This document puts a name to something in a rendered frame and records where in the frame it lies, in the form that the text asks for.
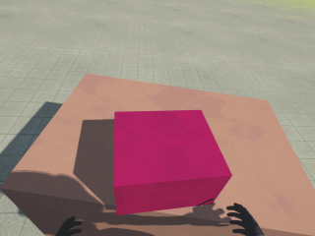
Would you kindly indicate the robot left hand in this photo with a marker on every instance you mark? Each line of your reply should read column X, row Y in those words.
column 69, row 223

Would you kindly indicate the pedestal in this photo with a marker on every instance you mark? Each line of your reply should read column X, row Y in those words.
column 69, row 169

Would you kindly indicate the carton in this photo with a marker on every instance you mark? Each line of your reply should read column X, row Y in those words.
column 165, row 159

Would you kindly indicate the robot right hand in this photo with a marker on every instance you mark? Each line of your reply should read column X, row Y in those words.
column 251, row 227

